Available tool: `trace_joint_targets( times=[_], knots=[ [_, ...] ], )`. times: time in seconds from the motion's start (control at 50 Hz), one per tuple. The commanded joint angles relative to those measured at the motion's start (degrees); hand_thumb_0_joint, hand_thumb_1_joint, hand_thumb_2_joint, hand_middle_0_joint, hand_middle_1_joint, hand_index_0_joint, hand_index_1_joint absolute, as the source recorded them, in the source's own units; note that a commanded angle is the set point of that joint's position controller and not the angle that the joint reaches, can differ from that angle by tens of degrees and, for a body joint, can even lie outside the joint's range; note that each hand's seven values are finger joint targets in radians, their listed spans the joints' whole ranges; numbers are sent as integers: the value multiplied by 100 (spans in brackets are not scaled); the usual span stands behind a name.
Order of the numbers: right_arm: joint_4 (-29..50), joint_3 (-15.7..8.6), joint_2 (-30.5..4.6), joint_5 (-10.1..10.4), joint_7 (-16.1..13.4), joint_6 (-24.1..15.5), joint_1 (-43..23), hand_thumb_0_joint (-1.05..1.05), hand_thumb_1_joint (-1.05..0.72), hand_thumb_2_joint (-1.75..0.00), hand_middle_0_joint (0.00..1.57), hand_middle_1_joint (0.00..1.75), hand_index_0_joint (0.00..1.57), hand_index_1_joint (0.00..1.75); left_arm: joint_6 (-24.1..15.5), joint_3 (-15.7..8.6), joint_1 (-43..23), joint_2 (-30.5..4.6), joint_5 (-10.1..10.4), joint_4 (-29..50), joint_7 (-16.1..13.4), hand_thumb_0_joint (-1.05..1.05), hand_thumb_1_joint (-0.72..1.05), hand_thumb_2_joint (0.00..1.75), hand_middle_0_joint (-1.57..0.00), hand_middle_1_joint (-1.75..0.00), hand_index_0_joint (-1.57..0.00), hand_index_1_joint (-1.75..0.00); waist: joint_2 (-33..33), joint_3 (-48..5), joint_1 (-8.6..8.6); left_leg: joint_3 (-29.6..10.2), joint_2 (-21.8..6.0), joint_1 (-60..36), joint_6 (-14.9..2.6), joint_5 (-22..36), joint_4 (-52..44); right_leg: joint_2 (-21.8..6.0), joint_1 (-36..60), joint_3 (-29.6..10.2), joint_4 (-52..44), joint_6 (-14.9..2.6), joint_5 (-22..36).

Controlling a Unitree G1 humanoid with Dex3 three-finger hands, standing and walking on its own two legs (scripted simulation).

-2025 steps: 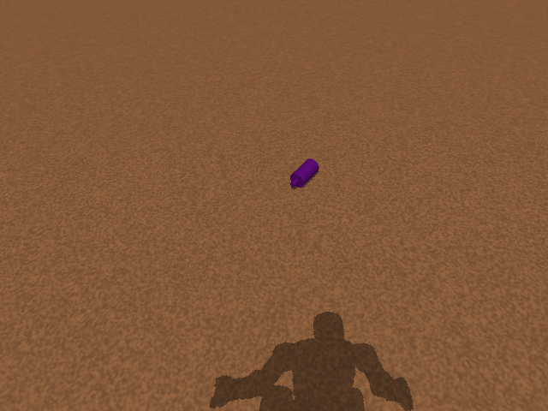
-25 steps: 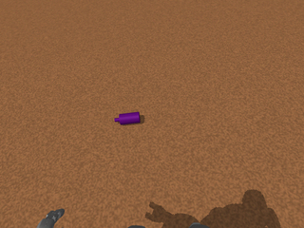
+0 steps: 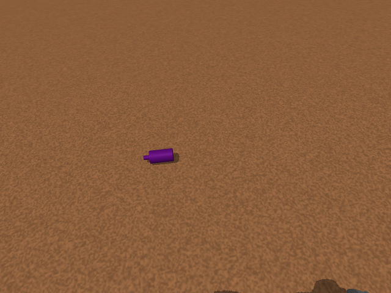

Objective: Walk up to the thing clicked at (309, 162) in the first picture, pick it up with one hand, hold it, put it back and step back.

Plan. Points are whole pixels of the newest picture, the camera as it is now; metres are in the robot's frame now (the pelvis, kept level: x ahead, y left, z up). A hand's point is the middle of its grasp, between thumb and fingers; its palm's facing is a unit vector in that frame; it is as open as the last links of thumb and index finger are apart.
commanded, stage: step back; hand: left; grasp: from above
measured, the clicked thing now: (158, 156) +1.05 +0.39 -0.72
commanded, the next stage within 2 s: stand in 0.84 s
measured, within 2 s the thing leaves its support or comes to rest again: neither
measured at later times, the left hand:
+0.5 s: hand out of the picture +0.09 +0.28 -0.13, palm faces +0.07 -0.91 -0.41, open 7.4 cm
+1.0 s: hand out of the picture +0.11 +0.29 -0.14, palm faces +0.10 -0.94 -0.34, open 7.4 cm
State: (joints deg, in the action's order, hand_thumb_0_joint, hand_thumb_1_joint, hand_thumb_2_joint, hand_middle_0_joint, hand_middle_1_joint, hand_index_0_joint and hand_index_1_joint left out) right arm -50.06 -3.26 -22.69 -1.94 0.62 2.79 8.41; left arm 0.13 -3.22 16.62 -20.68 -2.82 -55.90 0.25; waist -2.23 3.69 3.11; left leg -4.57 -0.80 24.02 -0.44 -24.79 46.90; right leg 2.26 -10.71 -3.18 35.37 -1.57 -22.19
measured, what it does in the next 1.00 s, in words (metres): steps on the spot: left foot, then right foot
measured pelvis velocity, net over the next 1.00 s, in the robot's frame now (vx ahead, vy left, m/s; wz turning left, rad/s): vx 0.05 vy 0.02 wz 0.10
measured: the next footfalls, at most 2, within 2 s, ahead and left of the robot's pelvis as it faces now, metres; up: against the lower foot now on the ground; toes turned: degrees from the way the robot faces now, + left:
left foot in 0.18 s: +0.04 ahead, +0.15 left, +0.00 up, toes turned +2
right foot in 0.46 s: +0.10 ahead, -0.11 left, +0.00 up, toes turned +3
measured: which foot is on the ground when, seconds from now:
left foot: up 0.00-0.16, down 0.18-0.50, up 0.52-0.72, down 0.74-1.00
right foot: down 0.00-0.22, up 0.24-0.44, down 0.46-1.00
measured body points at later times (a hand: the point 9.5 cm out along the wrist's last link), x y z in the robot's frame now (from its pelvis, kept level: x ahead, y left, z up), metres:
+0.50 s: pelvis +0.01 +0.00 +0.00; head +0.03 -0.01 +0.45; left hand +0.09 +0.33 -0.11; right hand +0.08 -0.31 -0.13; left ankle +0.00 +0.15 -0.72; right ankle +0.06 -0.11 -0.73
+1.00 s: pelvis +0.05 +0.02 +0.01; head +0.07 +0.03 +0.46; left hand +0.10 +0.33 -0.12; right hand +0.18 -0.26 -0.11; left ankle +0.03 +0.15 -0.72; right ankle +0.06 -0.11 -0.72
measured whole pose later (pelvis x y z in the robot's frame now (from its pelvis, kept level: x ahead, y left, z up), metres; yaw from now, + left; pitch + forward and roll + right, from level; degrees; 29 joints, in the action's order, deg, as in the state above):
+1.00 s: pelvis +0.05 +0.02 +0.01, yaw +6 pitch -2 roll +0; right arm -61.2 -0.3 -19.0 -0.4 0.6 -1.2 5.8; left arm -0.6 -0.8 5.5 -21.2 0.0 -62.5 0.3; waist 0.8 4.5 1.1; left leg -0.6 -1.3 9.8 1.1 -16.2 28.0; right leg -2.0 -10.3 2.2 27.7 1.0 -15.4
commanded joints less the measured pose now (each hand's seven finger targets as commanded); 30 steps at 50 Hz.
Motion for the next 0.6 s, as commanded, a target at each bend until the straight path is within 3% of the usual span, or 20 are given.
trace_joint_targets(
  times=[0.0,0.02,0.06,0.1,0.14,0.16,0.18,0.2,0.22,0.24,0.3,0.36,0.42,0.44,0.46,0.48,0.5,0.52,0.54,0.58],
  knots=[
    [199,-281,-1003,102,5,-250,-172,0,-90,-90,20,30,20,30,-361,-403,-997,-1521,35,702,-151,0,90,90,-20,-30,-20,-30,755,502,-291,-237,134,69,67,261,177,-1394,-869,-1395,-1869,-750,-588],
    [216,-246,-930,69,5,-276,-173,0,-90,-90,20,30,20,30,-370,-435,-757,-1585,28,598,-139,0,90,90,-20,-30,-20,-30,932,351,-196,-192,96,110,86,217,29,-1433,-611,-1364,-1770,-763,-329],
    [215,-243,-965,34,43,-326,-256,0,-90,-90,20,30,20,30,-357,-460,-476,-1738,10,528,-84,0,90,90,-20,-30,-20,-30,1089,291,-24,0,115,-42,131,-60,-436,-1471,-486,-1373,-1812,-759,-855],
    [145,-267,-964,17,68,-394,-139,0,-90,-90,20,30,20,30,-295,-473,-567,-1764,19,535,-60,0,90,90,-20,-30,-20,-30,1350,286,-64,341,128,-210,118,-161,-1081,-1504,-341,-1210,-1707,-781,-761],
    [-41,-321,-914,18,56,-472,196,0,-90,-90,20,30,20,30,-231,-403,-658,-1683,72,560,-40,0,90,90,-20,-30,-20,-30,1266,53,-222,560,260,-929,47,456,-2065,-1355,-308,-825,-1166,-651,67],
    [-123,-359,-938,13,19,-519,328,0,-90,-90,20,30,20,30,-208,-324,-595,-1505,84,580,-32,0,90,90,-20,-30,-20,-30,1094,-139,-284,442,281,-1465,-47,718,-2451,-1207,-379,-570,-648,-510,868],
    [-184,-407,-1049,-10,-17,-578,558,0,-90,-90,20,30,20,30,-208,-226,-460,-1261,119,572,-40,0,90,90,-20,-30,-20,-30,615,-431,-369,-324,-123,-2258,-203,885,-2602,-948,-864,-255,187,-308,1357],
    [-217,-513,-1522,-28,-40,-602,775,0,-90,-90,20,30,20,30,-214,-139,-587,-978,198,658,-23,0,90,90,-20,-30,-20,-30,-521,-654,-471,-2145,-1214,-2691,-776,447,-2923,-185,-1883,407,1311,-7,268],
    [-216,-577,-1854,3,-23,-589,925,0,-90,-90,20,30,20,30,-191,-284,-867,-1338,190,653,-88,0,90,90,-20,-30,-20,-30,-531,-454,-589,-2897,-1850,-2222,-1388,-224,-3125,-258,-2053,294,1778,-24,-1236],
    [-238,-613,-1895,10,-19,-575,877,0,-90,-90,20,30,20,30,-202,-301,-917,-1501,165,658,-91,0,90,90,-20,-30,-20,-30,-418,-184,-560,-2923,-1988,-1856,-1608,-433,-3209,-463,-2003,33,1835,-67,-1304],
    [-116,-438,-1365,-25,-48,-595,573,0,-90,-90,20,30,20,30,-266,-275,-665,-1337,181,582,-26,0,90,90,-20,-30,-20,-30,-522,-43,-332,-1598,-1317,-1859,-1141,1190,-2829,-584,-1921,87,1402,-53,-846],
    [-94,-402,-1382,24,-45,-563,336,0,-90,-90,20,30,20,30,-274,-277,-569,-1185,208,474,9,0,90,90,-20,-30,-20,-30,-887,-55,-291,-1128,-1137,-1083,-1023,1542,-2682,-388,-903,463,588,0,-244],
    [20,-205,-985,114,-58,-420,-65,0,-90,-90,20,30,20,30,-313,-316,-231,-1122,186,190,-65,0,90,90,-20,-30,-20,-30,-531,-289,55,-380,-600,-178,-537,1598,-1721,-117,669,678,-978,25,962],
    [67,-120,-774,160,-72,-393,-106,0,-90,-90,20,30,20,30,-323,-365,-35,-1274,161,108,-113,0,90,90,-20,-30,-20,-30,-209,-420,182,-297,-388,198,-350,1203,-1292,-339,1142,308,-1045,-21,1154],
    [115,-36,-492,196,-102,-384,28,0,-90,-90,20,30,20,30,-343,-457,49,-1651,85,110,-154,0,90,90,-20,-30,-20,-30,823,-453,208,-201,248,737,-109,418,-375,-1317,1175,-1254,-1570,-278,648],
    [33,-25,-510,150,-154,-316,258,0,-90,-90,20,30,20,30,-363,-474,-388,-1934,63,292,-166,0,90,90,-20,-30,-20,-30,996,-412,18,-242,350,491,-15,-726,221,-2353,360,-2388,-2232,-748,-515],
    [-183,-180,-931,103,-181,-263,450,0,-90,-90,20,30,20,30,-339,-467,-1013,-2031,58,430,-139,0,90,90,-20,-30,-20,-30,770,-137,-133,-282,62,-120,17,-913,622,-2629,-680,-2589,-2304,-1160,-1340],
    [-315,-224,-1039,106,-166,-265,674,0,-90,-90,20,30,20,30,-337,-450,-1316,-1879,63,515,-120,0,90,90,-20,-30,-20,-30,747,29,-277,-297,-52,-235,33,-773,567,-2453,-822,-2323,-2151,-1198,-1176],
    [-397,-199,-1049,124,-141,-278,650,0,-90,-90,20,30,20,30,-353,-397,-1332,-1689,84,530,-113,0,90,90,-20,-30,-20,-30,695,111,-299,-326,-46,-278,14,-580,431,-2166,-824,-1824,-2005,-1013,-570],
    [-490,-167,-964,118,-123,-307,597,0,-90,-90,20,30,20,30,-379,-364,-1216,-1601,97,417,-127,0,90,90,-20,-30,-20,-30,875,-55,-220,-263,19,-52,1,-312,244,-1827,-320,-1190,-1700,-823,545]
  ],
)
